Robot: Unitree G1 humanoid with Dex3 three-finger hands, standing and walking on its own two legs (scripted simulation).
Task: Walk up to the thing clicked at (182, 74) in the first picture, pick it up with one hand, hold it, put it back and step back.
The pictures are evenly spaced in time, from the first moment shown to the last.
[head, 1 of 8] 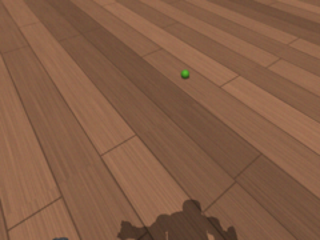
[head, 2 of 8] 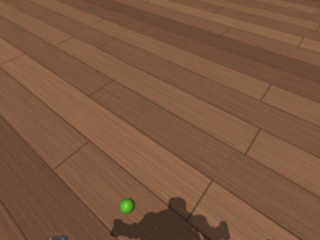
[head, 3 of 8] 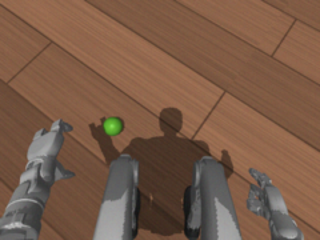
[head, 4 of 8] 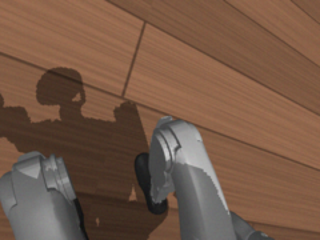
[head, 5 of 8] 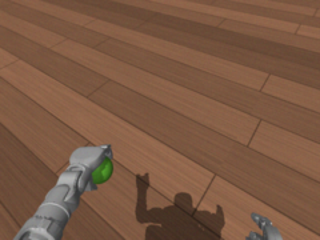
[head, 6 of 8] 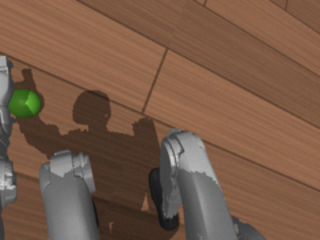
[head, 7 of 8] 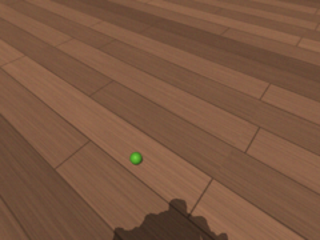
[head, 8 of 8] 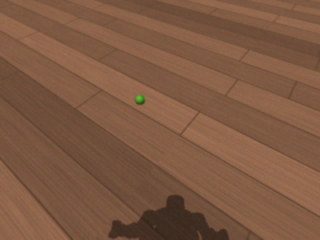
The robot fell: no
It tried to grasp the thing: yes
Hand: left
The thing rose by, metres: 0.69
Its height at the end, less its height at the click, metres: +0.00
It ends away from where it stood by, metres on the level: 0.31
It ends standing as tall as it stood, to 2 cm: yes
